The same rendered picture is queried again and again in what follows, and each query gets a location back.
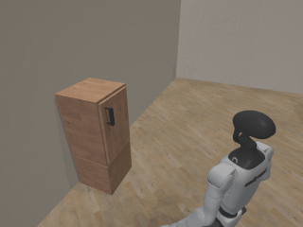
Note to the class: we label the robot right upper arm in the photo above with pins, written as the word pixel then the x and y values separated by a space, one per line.
pixel 269 151

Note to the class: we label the humanoid robot head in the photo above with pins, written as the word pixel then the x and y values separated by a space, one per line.
pixel 254 124

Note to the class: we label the left robot forearm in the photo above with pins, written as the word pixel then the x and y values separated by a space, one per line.
pixel 195 219

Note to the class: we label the robot left upper arm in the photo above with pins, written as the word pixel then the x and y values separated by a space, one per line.
pixel 219 179

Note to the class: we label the cupboard door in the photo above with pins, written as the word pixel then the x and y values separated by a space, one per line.
pixel 115 137

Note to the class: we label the robot torso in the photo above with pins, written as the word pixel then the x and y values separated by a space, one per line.
pixel 245 185

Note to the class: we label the handle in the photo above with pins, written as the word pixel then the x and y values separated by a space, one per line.
pixel 111 116

